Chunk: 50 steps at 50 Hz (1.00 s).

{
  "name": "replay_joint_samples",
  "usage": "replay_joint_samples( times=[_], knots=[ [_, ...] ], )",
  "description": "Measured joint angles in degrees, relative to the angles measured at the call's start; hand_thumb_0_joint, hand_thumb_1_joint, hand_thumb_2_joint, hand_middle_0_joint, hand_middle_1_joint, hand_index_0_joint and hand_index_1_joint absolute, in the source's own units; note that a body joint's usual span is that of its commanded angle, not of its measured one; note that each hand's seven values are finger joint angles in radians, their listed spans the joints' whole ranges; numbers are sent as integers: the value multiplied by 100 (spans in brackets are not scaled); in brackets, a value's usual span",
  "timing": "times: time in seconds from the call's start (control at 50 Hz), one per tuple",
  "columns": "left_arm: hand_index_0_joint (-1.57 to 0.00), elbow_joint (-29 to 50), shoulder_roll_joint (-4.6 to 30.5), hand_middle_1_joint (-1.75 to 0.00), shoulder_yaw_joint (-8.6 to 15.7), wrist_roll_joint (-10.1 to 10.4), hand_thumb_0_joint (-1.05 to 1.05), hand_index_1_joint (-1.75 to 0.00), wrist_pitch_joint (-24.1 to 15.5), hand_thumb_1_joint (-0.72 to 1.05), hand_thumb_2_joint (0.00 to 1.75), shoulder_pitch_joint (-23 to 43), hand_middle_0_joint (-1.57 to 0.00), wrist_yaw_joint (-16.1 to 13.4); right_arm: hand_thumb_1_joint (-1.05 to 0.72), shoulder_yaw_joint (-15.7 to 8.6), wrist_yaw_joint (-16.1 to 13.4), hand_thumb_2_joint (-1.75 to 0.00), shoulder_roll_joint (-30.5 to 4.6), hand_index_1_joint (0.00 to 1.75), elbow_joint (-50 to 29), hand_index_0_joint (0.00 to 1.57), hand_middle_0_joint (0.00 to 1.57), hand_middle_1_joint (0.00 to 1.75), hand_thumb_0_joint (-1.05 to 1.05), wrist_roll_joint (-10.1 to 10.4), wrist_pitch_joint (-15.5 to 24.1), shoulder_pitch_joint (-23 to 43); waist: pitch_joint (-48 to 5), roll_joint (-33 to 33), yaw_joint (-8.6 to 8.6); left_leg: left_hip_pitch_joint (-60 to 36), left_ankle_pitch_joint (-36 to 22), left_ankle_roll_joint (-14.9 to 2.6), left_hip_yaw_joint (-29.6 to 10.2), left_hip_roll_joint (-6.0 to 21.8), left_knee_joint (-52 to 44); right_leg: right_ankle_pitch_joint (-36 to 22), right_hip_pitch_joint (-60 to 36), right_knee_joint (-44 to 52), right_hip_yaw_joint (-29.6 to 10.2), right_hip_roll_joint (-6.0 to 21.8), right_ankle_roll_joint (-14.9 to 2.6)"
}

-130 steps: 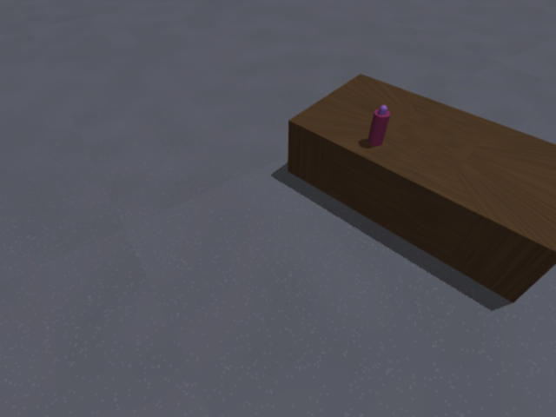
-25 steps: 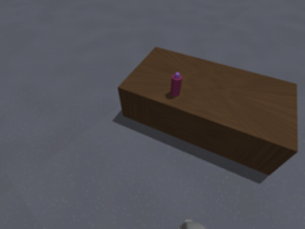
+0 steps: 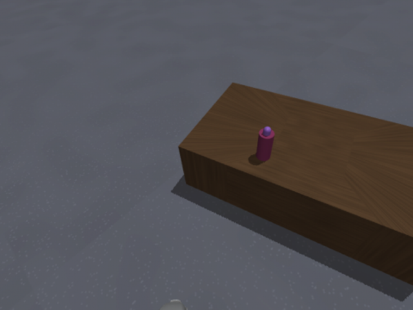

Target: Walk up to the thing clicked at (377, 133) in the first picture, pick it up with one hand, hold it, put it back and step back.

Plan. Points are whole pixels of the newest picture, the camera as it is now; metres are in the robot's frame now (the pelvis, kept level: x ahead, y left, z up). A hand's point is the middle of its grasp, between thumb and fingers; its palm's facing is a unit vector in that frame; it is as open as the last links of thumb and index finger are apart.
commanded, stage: walk up
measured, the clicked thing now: (265, 142) +0.86 -0.18 -0.34
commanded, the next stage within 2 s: stand in 1.90 s
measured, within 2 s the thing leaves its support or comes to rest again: neither
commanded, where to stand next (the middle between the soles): +0.23 +0.06 m, yaw -3 degrees
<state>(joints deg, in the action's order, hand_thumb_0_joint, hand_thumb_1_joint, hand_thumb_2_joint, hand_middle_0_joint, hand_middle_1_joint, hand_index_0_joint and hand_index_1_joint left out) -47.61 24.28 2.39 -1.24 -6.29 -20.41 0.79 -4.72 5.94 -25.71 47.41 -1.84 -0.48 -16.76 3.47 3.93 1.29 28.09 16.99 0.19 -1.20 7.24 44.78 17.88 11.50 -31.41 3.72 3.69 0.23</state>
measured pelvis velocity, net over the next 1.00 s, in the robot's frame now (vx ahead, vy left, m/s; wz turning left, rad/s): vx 0.19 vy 0.09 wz -0.04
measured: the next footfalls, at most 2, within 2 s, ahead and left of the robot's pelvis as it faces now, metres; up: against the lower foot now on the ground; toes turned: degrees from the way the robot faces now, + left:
left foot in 0.08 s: +0.22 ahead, +0.21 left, +0.00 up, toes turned +1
right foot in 0.46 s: +0.27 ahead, -0.04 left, +0.00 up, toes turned -5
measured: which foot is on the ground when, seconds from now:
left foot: up 0.00-0.06, down 0.08-1.00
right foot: down 0.00-0.10, up 0.12-0.44, down 0.46-1.00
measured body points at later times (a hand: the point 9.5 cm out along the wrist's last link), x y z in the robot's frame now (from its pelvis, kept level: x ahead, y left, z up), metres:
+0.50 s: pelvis +0.15 +0.07 -0.02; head +0.18 +0.05 +0.43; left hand +0.23 +0.38 -0.12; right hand +0.18 -0.25 -0.14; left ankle +0.12 +0.18 -0.72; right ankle +0.23 -0.04 -0.73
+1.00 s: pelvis +0.19 +0.09 +0.01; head +0.20 +0.10 +0.46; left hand +0.29 +0.39 -0.13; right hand +0.26 -0.22 -0.11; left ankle +0.18 +0.21 -0.73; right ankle +0.23 -0.04 -0.73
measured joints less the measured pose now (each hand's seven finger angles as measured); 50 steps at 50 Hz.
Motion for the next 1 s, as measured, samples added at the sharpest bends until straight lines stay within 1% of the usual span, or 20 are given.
replay_joint_samples(
  times=[0.06,0.08,0.1,0.12,0.16,0.2,0.24,0.32,0.38,0.46,0.5,0.54,0.56,0.62,0.64,0.66,0.68,0.74,0.86,1.0],
  knots=[
    [-21,-30,105,-30,5,14,0,-30,35,89,90,-95,-21,-1,-90,-49,9,-90,-49,30,9,21,20,30,1,-3,58,62,-35,-107,20,-317,-110,-95,203,-48,-628,363,-72,-302,-33,160,166],
    [-21,-48,151,-30,9,16,0,-30,65,89,90,-126,-21,-10,-90,-65,-2,-90,-54,30,-5,21,20,30,1,-5,106,85,-37,-190,13,-437,-359,-71,273,-135,-774,553,-35,-540,-85,258,160],
    [-21,-96,200,-30,23,21,0,-30,110,89,90,-124,-21,-32,-90,-81,-28,-90,-21,30,-19,21,20,30,1,-19,165,140,18,-348,9,-489,-443,-14,389,-251,-670,670,93,-972,-199,412,52],
    [-21,-178,204,-30,28,53,0,-30,175,90,90,-90,-21,-63,-90,-85,-56,-90,5,30,-66,21,20,30,1,-25,219,170,57,-411,-20,-499,-316,13,450,-298,-500,797,310,-1565,-390,383,-56],
    [-21,-335,199,-30,-16,87,0,-30,284,90,90,16,-21,-117,-90,-57,-95,-90,80,30,-151,21,20,30,1,51,274,153,76,-415,-111,-570,-108,-34,456,-301,-393,1013,809,-2714,-592,92,-216],
    [-21,-388,229,-30,-32,138,1,-30,281,90,90,88,-21,-106,-90,19,-152,-90,198,30,-182,21,20,30,1,101,278,97,97,-521,-156,-786,-76,-82,521,-355,-585,814,1215,-3221,-611,-47,-291],
    [-21,-388,216,-30,-31,159,1,-30,233,90,90,143,-21,-60,-90,100,-190,-90,262,30,-179,21,20,30,1,127,295,4,107,-589,-184,-1002,-89,-117,578,-428,-822,565,1465,-3051,-477,-36,-279],
    [-21,-340,94,-30,-43,101,0,-30,217,90,90,212,-21,31,-90,181,-226,-90,269,30,-188,21,20,30,1,110,300,-182,149,-561,-224,-1367,-13,-206,695,-540,-1122,380,1661,-2124,-201,20,-160],
    [-21,-307,-10,-30,-52,56,0,-30,234,90,90,307,-21,37,-90,224,-291,-90,246,30,-156,21,20,30,1,118,268,-256,219,-461,-263,-1521,129,-191,734,-571,-1127,37,1613,-1423,-91,-31,-166],
    [-21,-244,-80,-30,-45,20,0,-30,205,90,90,448,-21,-20,-90,302,-394,-90,261,30,-63,21,20,30,1,199,159,-265,267,-357,-243,-1470,603,-109,736,-553,-580,-729,1158,-461,-54,-227,-287],
    [-21,-266,-173,-30,-46,3,0,-30,197,90,90,582,-21,-61,-90,326,-461,-90,282,30,56,21,20,30,1,237,77,-110,323,-196,-192,-1277,954,-148,595,-475,-24,-594,1187,-653,-28,-340,-271],
    [-21,-258,-241,-30,-113,20,0,-30,228,90,90,723,-21,-58,-90,359,-518,-90,331,30,158,21,20,30,1,231,3,61,359,-163,-150,-1062,1549,-198,398,-592,466,-469,1204,-771,-50,-317,-287],
    [-21,-247,-277,-30,-149,21,0,-30,241,90,90,782,-21,-62,-90,375,-528,-90,344,30,202,21,20,30,1,230,-10,138,365,-153,-125,-979,1651,-208,338,-625,584,-456,1191,-761,-69,-300,-281],
    [-21,-253,-348,-30,-219,-2,0,-30,290,90,90,930,-21,-63,-90,411,-533,-90,370,30,337,21,20,30,1,238,59,315,320,-166,-90,-898,1375,-186,267,-589,243,-460,1172,-691,-106,-235,-207],
    [-21,-267,-351,-30,-231,-2,0,-30,321,90,90,975,-21,-55,-90,419,-532,-90,376,30,382,21,20,30,1,230,102,349,297,-196,-83,-964,1123,-177,263,-576,-93,-437,1183,-718,-126,-206,-179],
    [-21,-293,-352,-30,-239,9,0,-30,357,90,90,1020,-21,-48,-90,421,-535,-90,377,30,433,21,20,30,1,217,148,373,271,-226,-83,-1061,697,-132,271,-569,-455,-395,1200,-778,-142,-176,-147],
    [-21,-342,-350,-30,-239,30,0,-30,399,90,90,1073,-21,-45,-90,415,-547,-90,394,30,509,21,20,30,1,188,183,405,259,-296,-82,-1136,269,-52,317,-605,-622,-346,1202,-846,-185,-122,-106],
    [-21,-584,-405,-30,-241,92,0,-30,516,90,90,1192,-21,-28,-90,455,-551,-90,419,30,767,21,20,30,1,150,203,478,134,-364,-61,-1284,263,26,370,-609,-754,-395,1024,-628,-232,-121,-32],
    [-21,-1061,-338,-30,-251,140,0,-30,527,90,90,1367,-21,9,-90,556,-541,-90,493,30,1155,21,20,30,1,173,249,699,31,-538,-69,-1640,147,14,385,-593,-1230,-596,629,-66,-226,-154,19],
    [-21,-1515,-331,-30,-271,165,0,-30,588,90,90,1564,-21,13,-90,537,-565,-90,482,30,1442,21,20,30,1,186,217,1025,33,-576,-48,-1988,-85,1,394,-608,-1780,-831,265,503,-217,-158,53]
  ],
)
